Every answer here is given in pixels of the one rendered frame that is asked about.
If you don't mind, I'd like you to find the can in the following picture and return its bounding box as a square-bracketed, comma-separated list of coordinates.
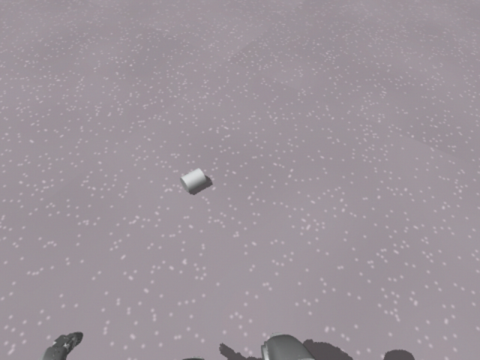
[180, 168, 206, 192]

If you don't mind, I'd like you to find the left robot hand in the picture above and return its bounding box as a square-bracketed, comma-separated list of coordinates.
[39, 332, 83, 360]

